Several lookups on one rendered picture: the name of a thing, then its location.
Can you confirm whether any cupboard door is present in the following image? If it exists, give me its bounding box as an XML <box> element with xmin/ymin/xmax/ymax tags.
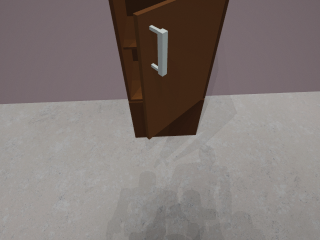
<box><xmin>133</xmin><ymin>0</ymin><xmax>226</xmax><ymax>140</ymax></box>

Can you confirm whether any handle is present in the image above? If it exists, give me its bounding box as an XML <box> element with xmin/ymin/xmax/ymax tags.
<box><xmin>149</xmin><ymin>25</ymin><xmax>168</xmax><ymax>77</ymax></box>

